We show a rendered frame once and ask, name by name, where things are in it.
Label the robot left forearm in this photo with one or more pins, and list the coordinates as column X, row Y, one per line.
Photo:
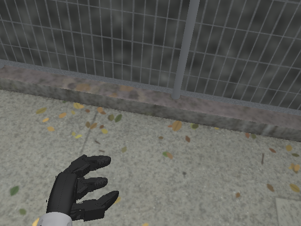
column 55, row 219

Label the robot left hand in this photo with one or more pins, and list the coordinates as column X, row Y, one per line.
column 71, row 186

